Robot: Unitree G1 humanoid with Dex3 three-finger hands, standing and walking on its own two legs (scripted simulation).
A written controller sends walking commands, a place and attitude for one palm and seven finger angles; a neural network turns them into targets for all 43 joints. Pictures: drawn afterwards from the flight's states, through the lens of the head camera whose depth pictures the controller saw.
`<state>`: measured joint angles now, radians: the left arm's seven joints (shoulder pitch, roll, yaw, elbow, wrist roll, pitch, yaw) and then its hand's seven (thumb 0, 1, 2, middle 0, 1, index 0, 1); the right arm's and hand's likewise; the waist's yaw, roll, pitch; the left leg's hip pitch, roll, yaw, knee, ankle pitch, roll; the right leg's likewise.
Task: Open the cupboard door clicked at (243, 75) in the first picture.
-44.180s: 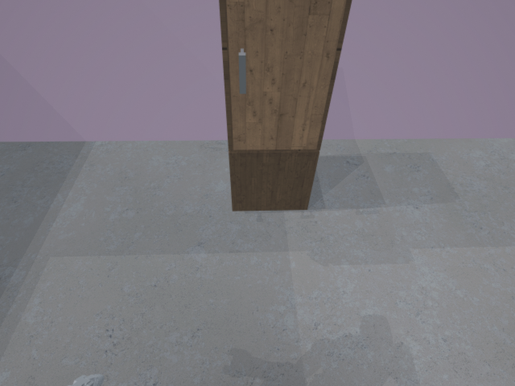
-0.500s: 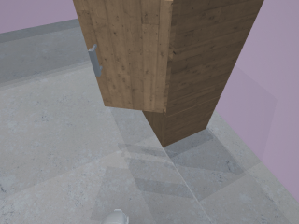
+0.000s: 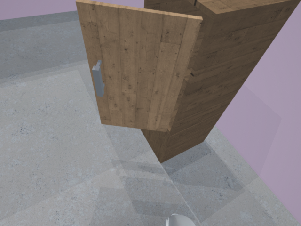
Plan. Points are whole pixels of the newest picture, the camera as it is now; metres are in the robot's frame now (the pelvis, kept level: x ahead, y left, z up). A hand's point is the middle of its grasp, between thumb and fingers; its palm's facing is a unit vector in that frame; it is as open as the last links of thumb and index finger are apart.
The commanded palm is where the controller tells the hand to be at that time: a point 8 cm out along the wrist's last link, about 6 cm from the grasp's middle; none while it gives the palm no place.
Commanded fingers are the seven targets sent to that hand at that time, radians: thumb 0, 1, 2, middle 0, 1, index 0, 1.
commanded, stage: come to a stop and stand still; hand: left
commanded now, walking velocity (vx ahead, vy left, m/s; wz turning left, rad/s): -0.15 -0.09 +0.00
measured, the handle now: (99, 78) +0.58 +0.22 +0.00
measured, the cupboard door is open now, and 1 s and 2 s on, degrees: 56 56 56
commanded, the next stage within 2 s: look again from close up in 0.98 s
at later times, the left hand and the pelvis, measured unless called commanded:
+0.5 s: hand out of the picture +0.06 +0.11 -0.17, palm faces +0.01 -0.97 -0.24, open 7.3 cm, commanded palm none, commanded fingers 0.00 0.90 0.90 -0.20 -0.30 -0.20 -0.30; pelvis +0.00 -0.07 +0.00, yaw -1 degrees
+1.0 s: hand out of the picture -0.01 +0.14 -0.18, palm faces +0.00 -0.98 -0.20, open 7.4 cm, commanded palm none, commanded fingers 0.00 0.90 0.90 -0.20 -0.30 -0.20 -0.30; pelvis -0.01 -0.04 +0.00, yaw -1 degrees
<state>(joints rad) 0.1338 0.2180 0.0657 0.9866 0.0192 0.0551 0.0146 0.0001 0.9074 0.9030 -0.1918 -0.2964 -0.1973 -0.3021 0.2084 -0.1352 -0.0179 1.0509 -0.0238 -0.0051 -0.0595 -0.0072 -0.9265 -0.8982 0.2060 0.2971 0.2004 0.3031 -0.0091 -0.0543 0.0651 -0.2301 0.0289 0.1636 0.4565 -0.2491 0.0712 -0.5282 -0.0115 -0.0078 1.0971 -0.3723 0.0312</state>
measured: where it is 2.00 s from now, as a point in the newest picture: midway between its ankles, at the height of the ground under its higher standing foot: outside the picture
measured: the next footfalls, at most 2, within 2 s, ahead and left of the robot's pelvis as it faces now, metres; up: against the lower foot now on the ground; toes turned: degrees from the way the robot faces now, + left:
right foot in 0.28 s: -0.01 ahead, -0.16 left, +0.00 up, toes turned -2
left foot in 0.66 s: +0.04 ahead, +0.08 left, +0.00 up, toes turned +1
